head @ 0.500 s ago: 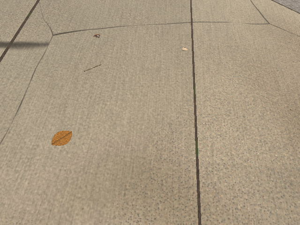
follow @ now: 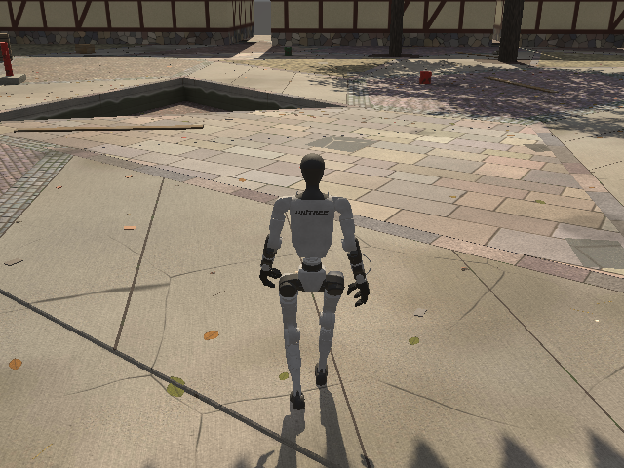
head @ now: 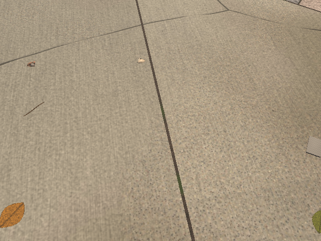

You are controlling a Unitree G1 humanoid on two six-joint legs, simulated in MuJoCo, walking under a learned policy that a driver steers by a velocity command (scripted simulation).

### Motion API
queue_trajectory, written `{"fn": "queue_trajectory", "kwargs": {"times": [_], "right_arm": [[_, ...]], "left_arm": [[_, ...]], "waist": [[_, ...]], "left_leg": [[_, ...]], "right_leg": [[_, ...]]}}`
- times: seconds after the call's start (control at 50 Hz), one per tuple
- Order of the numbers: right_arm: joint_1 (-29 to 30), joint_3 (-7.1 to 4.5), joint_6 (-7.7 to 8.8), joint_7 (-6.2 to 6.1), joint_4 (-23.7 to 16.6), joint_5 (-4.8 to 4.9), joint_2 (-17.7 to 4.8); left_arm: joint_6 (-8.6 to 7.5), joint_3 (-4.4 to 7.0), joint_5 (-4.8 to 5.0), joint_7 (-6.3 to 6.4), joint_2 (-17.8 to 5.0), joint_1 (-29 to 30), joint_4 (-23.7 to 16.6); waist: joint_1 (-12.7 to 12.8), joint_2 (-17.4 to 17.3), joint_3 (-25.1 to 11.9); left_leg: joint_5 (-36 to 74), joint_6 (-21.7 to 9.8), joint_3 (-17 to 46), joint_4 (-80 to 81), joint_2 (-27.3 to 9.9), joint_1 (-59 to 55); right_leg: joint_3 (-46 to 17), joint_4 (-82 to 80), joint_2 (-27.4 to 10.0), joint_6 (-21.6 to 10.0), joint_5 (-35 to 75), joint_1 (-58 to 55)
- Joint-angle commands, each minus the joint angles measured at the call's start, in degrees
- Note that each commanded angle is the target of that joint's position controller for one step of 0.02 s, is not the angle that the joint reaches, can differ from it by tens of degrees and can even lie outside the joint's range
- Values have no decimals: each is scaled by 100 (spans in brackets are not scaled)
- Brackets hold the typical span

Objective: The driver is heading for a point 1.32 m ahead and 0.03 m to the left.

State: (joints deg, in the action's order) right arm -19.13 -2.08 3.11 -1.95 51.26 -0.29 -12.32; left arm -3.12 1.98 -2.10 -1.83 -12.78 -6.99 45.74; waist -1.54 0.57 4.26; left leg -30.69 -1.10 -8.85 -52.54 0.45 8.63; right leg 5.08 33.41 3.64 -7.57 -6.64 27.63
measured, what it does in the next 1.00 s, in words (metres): steps on the spot: left foot, then right foot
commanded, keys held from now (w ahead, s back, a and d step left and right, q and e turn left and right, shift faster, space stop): e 0.18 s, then no key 0.82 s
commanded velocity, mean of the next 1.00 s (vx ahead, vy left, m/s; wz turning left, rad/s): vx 0.04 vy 0.00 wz -0.22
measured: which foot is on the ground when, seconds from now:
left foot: up 0.00-0.44, down 0.46-1.00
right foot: down 0.00-0.46, up 0.48-0.70, down 0.72-1.00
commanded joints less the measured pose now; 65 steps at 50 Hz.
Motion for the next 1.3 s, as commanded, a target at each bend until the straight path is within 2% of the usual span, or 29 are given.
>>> {"fn": "queue_trajectory", "kwargs": {"times": [0.02, 0.04, 0.06, 0.08, 0.1, 0.14, 0.18, 0.24, 0.3, 0.38, 0.42, 0.44, 0.46, 0.48, 0.5, 0.52, 0.54, 0.58, 0.62, 0.66, 0.7, 0.72, 0.74, 0.76, 0.78, 0.8, 0.84, 1.02, 1.3], "right_arm": [[-486, -133, -60, 10, -507, -47, -691], [-18, -133, -58, 27, -606, -84, -725], [244, -145, -88, 25, -669, -135, -728], [208, -148, -199, 27, -703, -185, -713], [108, -140, -320, 24, -683, -198, -650], [23, -107, -440, 16, -704, -174, -512], [172, -105, -488, 2, -784, -156, -514], [443, -113, -542, -17, -855, -141, -575], [674, -101, -547, -23, -922, -104, -586], [558, -76, -473, -55, -896, -23, -570], [230, -58, -411, -80, -812, -8, -507], [45, -47, -360, -94, -764, -26, -477], [128, -70, -297, -119, -815, -108, -700], [476, -133, -261, -118, -984, -187, -1153], [737, -98, -230, -63, -977, -193, -992], [845, -16, -184, -38, -973, -153, -720], [939, 8, -154, -36, -928, -119, -662], [944, 11, -139, -57, -856, -82, -701], [639, 5, -153, -39, -709, -71, -718], [475, -19, -190, -37, -574, -61, -770], [493, -51, -220, -35, -504, -37, -803], [455, -42, -202, -13, -512, -37, -750], [290, -70, -188, 25, -495, -40, -747], [311, -39, -207, 27, -370, 1, -600], [495, -61, -241, 6, -291, -20, -693], [610, -72, -265, 1, -268, -34, -683], [643, -83, -295, 20, -176, -42, -674], [571, -51, -318, 20, 438, -37, -598], [301, 59, -322, 0, 1055, -32, -424]], "left_arm": [[139, 490, 309, 172, -1433, -1297, -146], [226, 382, 302, 215, -1036, -824, -240], [278, 310, 278, 240, -800, -638, -234], [310, 287, 273, 260, -706, -597, -232], [317, 283, 219, 247, -716, -578, -226], [286, 346, 134, 203, -923, -554, -255], [305, 396, 110, 188, -1045, -561, -298], [380, 400, 94, 193, -1011, -597, -342], [443, 398, 66, 189, -991, -621, -338], [502, 369, 8, 168, -935, -585, -304], [535, 338, 62, 188, -899, -538, -264], [545, 309, 123, 218, -853, -545, -240], [520, 237, 155, 242, -628, -671, -249], [473, 148, 251, 236, -329, -740, -338], [454, 224, 128, 252, -644, -487, -308], [457, 250, 111, 231, -693, -518, -242], [464, 246, 132, 218, -634, -601, -151], [488, 218, 96, 212, -573, -717, -22], [492, 145, 145, 247, -432, -604, 46], [488, 96, 213, 304, -368, -518, 116], [458, 83, 195, 351, -459, -566, 238], [428, 110, 135, 373, -660, -558, 269], [407, 145, 101, 382, -882, -557, 325], [410, 135, 210, 353, -765, -470, 450], [393, 88, 205, 329, -574, -483, 480], [378, 64, 177, 335, -544, -504, 558], [366, 55, 159, 377, -587, -531, 720], [332, -6, 156, 404, -564, -590, 1229], [312, -126, 158, 420, -348, -903, 1732]], "waist": [[442, 276, -2307], [365, -7, -1455], [219, -197, -915], [106, -130, -777], [32, -69, -797], [-32, 36, -921], [17, 189, -968], [180, 441, -974], [314, 588, -859], [363, 638, -745], [202, 575, -692], [87, 492, -635], [197, -37, -569], [383, -1074, -578], [281, -1087, -339], [365, -772, -398], [428, -712, -407], [429, -929, -499], [236, -919, -646], [150, -906, -735], [199, -799, -757], [132, -619, -837], [-47, -248, -779], [-4, 175, -601], [151, 63, -424], [171, 94, -397], [141, 169, -326], [127, -5, -155], [129, -50, -61]], "left_leg": [[-27, 177, 1209, -3299, 46, 2589], [370, 207, 1168, -2880, -141, 2692], [516, 258, 1176, -2434, -269, 2619], [585, 308, 1187, -2041, -333, 2316], [628, 333, 1147, -1774, -301, 2011], [725, 357, 1076, -1378, -210, 1780], [844, 379, 1085, -929, -196, 1839], [1062, 378, 1102, -400, -222, 1921], [1038, 338, 1088, 153, -182, 1772], [709, 162, 957, 1034, 10, 1210], [976, -7, 855, 2084, 115, 650], [1380, -125, 889, 2977, 110, 194], [1320, -282, 1622, 3681, -496, -29], [1329, -748, 3140, 4229, -1680, -5], [2398, -1164, 3283, 4148, -2108, 850], [2924, -1205, 2898, 4035, -1850, 910], [3261, -1071, 2475, 3903, -1557, 837], [4284, -859, 1907, 3541, -1131, 316], [5199, -850, 1759, 3192, -1050, -243], [5455, -798, 1803, 2963, -1041, -544], [4864, -508, 1835, 2902, -928, -317], [4230, -351, 1861, 2958, -852, -35], [3623, -272, 1731, 3031, -636, 247], [3037, -220, 1518, 3290, -418, 107], [2822, -184, 1476, 3207, -394, -2], [2823, -193, 1470, 3182, -417, -87], [2854, -232, 1505, 3203, -468, -114], [2238, -182, 1535, 3453, -450, -59], [1957, -158, 1556, 3517, -450, 95]], "right_leg": [[-3250, -769, -2447, -1808, 4717, -3771], [-2893, -1133, -2147, -1563, 3571, -2857], [-2613, -1385, -1830, -1290, 3067, -2173], [-2375, -1529, -1602, -1116, 2738, -1674], [-2210, -1600, -1434, -979, 2462, -1341], [-2072, -1609, -1215, -858, 2204, -1060], [-2143, -1676, -1101, -749, 1425, -993], [-2319, -1889, -1047, -593, -151, -1048], [-2512, -2007, -1042, -495, -1080, -1063], [-2697, -1851, -1132, -470, -904, -1087], [-2764, -1625, -1116, -334, -666, -1027], [-2722, -1460, -1000, -133, -713, -826], [-2483, -1078, -707, 181, -1073, -575], [-1571, -308, 78, 499, -1518, -143], [-1104, 361, 267, 584, -2016, -591], [-1154, 771, 117, 635, -1891, -906], [-1105, 899, 102, 684, -1706, -987], [-934, 806, 29, 781, -1569, -969], [-750, 246, -26, 863, -1632, -1021], [-635, -550, -71, 872, -1277, -1266], [-844, -1489, -283, 830, -29, -1969], [-1143, -1391, -577, 803, 499, -2380], [-1350, -1053, -879, 714, 1275, -2587], [-1290, -987, -800, 587, 992, -2139], [-1317, -1144, -755, 582, 654, -1910], [-1326, -1254, -746, 591, 517, -1813], [-1334, -1355, -716, 587, 400, -1777], [-1383, -1597, -748, 541, -169, -1704], [-1335, -1640, -720, 517, -417, -1587]]}}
